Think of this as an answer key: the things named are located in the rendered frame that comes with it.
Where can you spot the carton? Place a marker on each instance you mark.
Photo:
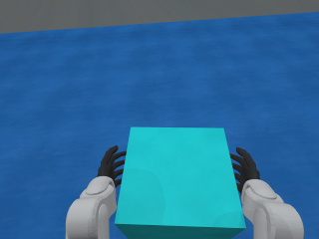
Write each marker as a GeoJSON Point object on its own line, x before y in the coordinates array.
{"type": "Point", "coordinates": [178, 183]}

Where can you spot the right robot forearm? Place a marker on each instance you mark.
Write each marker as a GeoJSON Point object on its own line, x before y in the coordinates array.
{"type": "Point", "coordinates": [270, 216]}

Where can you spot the left robot forearm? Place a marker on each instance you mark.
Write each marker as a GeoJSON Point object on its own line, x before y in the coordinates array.
{"type": "Point", "coordinates": [88, 216]}

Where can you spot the left robot hand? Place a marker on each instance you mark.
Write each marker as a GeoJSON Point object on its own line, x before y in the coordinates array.
{"type": "Point", "coordinates": [108, 165]}

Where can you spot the right robot hand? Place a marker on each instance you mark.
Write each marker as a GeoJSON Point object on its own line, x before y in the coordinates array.
{"type": "Point", "coordinates": [247, 169]}

